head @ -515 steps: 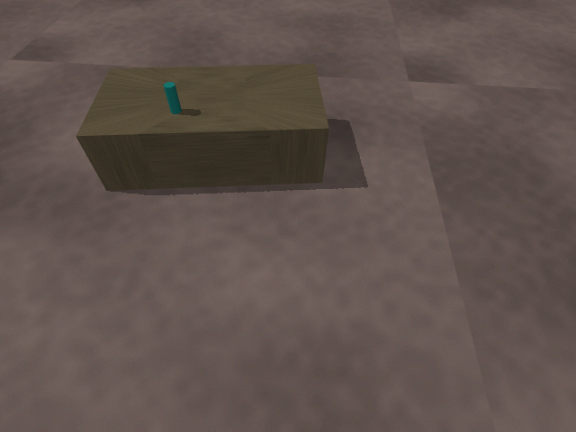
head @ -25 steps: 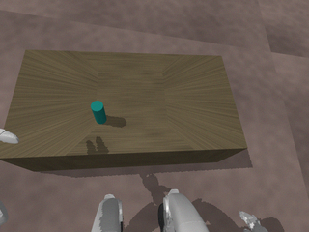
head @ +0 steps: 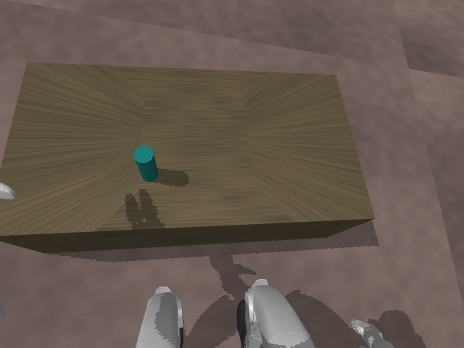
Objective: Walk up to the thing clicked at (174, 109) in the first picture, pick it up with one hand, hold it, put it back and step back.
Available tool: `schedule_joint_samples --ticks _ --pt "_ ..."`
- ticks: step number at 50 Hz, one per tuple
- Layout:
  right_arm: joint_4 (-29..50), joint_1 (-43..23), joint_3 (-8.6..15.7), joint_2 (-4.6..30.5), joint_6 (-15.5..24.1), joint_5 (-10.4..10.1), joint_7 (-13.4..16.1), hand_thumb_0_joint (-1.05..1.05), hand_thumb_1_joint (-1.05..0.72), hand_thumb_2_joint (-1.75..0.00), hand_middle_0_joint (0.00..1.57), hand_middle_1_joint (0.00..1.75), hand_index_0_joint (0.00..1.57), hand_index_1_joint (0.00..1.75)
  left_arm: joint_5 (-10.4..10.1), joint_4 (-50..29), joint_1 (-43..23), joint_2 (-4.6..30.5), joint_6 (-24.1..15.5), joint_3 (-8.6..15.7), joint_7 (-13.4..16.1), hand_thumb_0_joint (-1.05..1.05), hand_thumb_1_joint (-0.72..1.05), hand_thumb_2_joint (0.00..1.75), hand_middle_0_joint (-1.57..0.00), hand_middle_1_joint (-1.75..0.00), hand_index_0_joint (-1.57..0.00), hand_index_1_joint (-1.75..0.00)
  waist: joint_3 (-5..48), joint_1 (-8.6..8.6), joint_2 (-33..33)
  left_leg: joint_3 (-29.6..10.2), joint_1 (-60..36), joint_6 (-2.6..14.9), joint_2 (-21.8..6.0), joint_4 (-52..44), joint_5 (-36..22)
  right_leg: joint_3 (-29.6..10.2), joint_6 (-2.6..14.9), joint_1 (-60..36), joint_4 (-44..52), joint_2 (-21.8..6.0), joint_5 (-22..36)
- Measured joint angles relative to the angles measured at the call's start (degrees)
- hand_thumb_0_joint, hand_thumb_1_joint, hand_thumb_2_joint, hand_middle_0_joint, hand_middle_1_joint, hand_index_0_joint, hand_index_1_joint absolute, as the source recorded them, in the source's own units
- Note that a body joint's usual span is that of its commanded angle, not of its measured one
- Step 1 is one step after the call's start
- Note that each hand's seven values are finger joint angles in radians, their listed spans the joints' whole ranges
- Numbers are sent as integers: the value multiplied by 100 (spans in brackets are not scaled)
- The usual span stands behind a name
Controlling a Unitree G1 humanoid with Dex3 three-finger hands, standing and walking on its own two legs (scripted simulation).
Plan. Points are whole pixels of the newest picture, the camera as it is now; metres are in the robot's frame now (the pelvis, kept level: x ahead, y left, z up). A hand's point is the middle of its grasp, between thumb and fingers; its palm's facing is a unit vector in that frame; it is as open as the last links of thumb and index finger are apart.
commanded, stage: go down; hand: left
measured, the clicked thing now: (146, 165) +0.53 +0.16 -0.28
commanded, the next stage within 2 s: approach in 0.02 s
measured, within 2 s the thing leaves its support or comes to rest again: neither
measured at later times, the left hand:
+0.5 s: hand (44, 158) +0.45 +0.31 -0.08, palm faces +0.07 -1.00 +0.01, open 17.5 cm
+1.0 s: hand (119, 182) +0.48 +0.23 -0.29, palm faces +0.03 -1.00 +0.00, open 17.6 cm
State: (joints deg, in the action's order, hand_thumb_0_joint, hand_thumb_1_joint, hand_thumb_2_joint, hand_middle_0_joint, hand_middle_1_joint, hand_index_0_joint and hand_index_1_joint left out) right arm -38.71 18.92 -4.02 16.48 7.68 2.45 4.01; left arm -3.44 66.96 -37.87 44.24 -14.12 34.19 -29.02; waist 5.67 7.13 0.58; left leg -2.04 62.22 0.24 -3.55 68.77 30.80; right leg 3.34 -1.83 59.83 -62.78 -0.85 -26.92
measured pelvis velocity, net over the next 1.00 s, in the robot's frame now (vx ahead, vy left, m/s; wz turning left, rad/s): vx -0.08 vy -0.01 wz -0.07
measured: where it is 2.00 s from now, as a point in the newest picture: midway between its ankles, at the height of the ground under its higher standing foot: outside the picture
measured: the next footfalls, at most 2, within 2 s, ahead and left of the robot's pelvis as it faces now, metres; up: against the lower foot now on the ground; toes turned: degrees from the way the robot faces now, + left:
none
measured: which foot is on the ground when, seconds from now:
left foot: down 0.00-1.00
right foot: down 0.00-1.00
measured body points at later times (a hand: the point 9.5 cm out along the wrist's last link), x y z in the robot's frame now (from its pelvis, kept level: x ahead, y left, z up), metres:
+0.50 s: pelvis -0.02 +0.00 -0.09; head +0.17 +0.06 +0.31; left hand +0.44 +0.37 -0.08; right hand +0.04 -0.29 -0.18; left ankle +0.01 +0.11 -0.64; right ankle +0.02 -0.15 -0.64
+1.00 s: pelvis -0.08 -0.01 -0.29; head +0.16 +0.04 +0.09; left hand +0.47 +0.28 -0.28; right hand -0.05 -0.28 -0.39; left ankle +0.00 +0.11 -0.64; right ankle +0.02 -0.15 -0.64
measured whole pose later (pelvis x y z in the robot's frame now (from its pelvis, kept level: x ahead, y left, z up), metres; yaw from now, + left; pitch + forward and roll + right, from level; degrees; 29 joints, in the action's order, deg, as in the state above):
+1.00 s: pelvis -0.08 -0.01 -0.29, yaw -4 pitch +34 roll -7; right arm -36.4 11.7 -10.0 16.7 1.7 7.6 -3.3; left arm -1.0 74.8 -61.5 45.9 -31.3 34.1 -23.0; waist 2.7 15.4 0.9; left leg -7.3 123.0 -0.8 -1.8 127.6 39.2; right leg 4.2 -1.2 120.4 -121.9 -1.7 -35.7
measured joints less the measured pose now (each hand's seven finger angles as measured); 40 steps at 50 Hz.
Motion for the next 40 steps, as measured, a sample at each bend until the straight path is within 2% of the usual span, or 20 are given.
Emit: schedule_joint_samples --ticks 9,13,22,25,28,32,36,40 --pt "22 -58 -35 13 -4 26 -19 1 -88 -89 21 30 21 30 -6 142 -246 134 -117 32 -56 -2 -58 6 -7 -1 -4 -4 -15 28 33 -46 122 -11 13 98 16 38 10 104 -99 -11 -33" --pt "64 -81 -67 62 26 44 -39 1 -88 -89 21 30 21 30 -116 393 -506 266 -313 27 -127 -2 -58 5 -7 -2 -4 -4 -17 72 58 -68 341 -17 15 246 36 50 22 322 -256 -13 -61" --pt "161 -179 -198 254 137 99 -186 0 -88 -89 21 30 21 30 -598 864 -982 303 -1397 -7 -395 -2 -55 5 -6 -3 -3 -6 259 279 67 -158 1841 -15 24 1536 417 66 38 1825 -1567 -31 -456" --pt "166 -278 -235 264 139 146 -238 0 -89 -89 21 30 21 30 -653 890 -1071 221 -1709 12 -473 -2 -54 6 -6 -4 -3 -6 362 358 49 -203 2558 -22 34 2200 610 71 53 2541 -2235 -42 -651" --pt "142 -427 -269 215 111 224 -293 0 -89 -89 21 30 21 30 -589 854 -1180 139 -1922 132 -511 -2 -53 6 -5 -5 -2 -7 378 437 47 -245 3227 -27 45 2874 787 68 50 3212 -2912 -51 -828" --pt "115 -628 -309 91 12 356 -386 0 -90 -89 21 30 21 30 -401 819 -1364 92 -2019 276 -417 -2 -53 7 -5 -6 -2 -8 278 520 67 -273 3984 -34 66 3682 947 38 42 3988 -3743 -66 -992" --pt "111 -756 -364 -25 -138 447 -488 0 -91 -90 21 30 21 30 -151 765 -1597 57 -1916 299 -200 -2 -55 7 -5 -8 -3 -10 141 563 60 -292 4603 -42 104 4309 986 7 33 4620 -4401 -93 -1052" --pt "118 -815 -455 -85 -260 500 -588 0 -91 -90 21 30 21 30 -1 855 -1896 108 -1869 209 40 -2 -57 5 -6 -9 -4 -10 30 629 36 -334 5127 -58 139 4836 962 2 42 5147 -4945 -110 -1043"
